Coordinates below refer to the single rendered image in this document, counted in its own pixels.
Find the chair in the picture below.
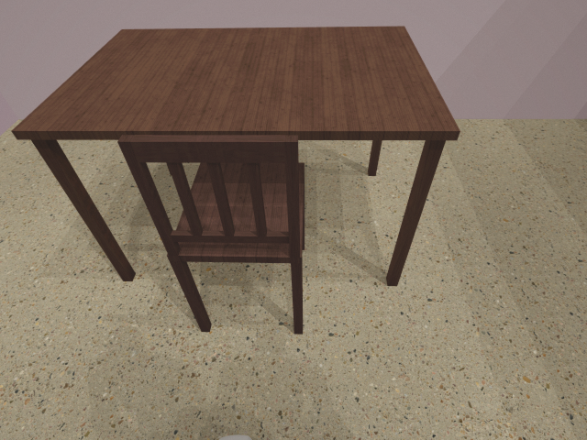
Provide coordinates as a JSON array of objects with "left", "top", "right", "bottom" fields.
[{"left": 117, "top": 135, "right": 305, "bottom": 335}]

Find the table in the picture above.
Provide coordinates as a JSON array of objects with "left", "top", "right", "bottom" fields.
[{"left": 12, "top": 26, "right": 460, "bottom": 286}]

